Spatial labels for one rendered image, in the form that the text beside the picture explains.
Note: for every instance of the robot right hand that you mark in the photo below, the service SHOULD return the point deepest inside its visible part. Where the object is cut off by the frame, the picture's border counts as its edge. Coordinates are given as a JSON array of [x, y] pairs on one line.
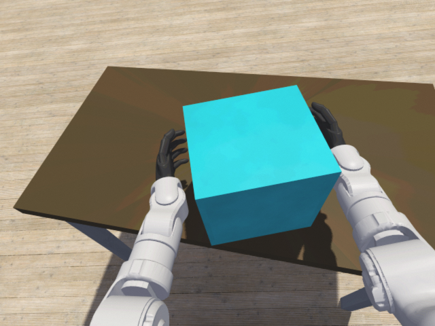
[[327, 124]]

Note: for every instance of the carton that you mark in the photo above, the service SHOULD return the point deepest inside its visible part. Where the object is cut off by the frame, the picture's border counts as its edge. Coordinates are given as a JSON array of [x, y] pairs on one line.
[[260, 164]]

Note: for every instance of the robot left forearm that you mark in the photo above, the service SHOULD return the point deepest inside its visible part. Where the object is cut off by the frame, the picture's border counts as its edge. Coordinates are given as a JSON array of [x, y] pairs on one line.
[[148, 271]]

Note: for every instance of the robot left hand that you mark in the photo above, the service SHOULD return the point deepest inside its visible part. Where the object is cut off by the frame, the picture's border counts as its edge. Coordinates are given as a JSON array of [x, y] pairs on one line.
[[165, 167]]

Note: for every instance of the left robot upper arm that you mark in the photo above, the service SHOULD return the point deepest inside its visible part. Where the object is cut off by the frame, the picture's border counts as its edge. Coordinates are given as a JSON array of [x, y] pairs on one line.
[[123, 310]]

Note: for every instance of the right robot upper arm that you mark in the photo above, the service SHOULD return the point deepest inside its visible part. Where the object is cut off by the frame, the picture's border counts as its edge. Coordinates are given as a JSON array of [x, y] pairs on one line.
[[400, 278]]

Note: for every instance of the robot right forearm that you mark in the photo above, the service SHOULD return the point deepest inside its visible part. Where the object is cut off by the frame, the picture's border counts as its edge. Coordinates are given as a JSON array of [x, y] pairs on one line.
[[374, 219]]

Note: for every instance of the table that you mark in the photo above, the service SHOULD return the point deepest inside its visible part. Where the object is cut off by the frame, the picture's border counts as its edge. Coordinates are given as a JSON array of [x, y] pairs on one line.
[[99, 174]]

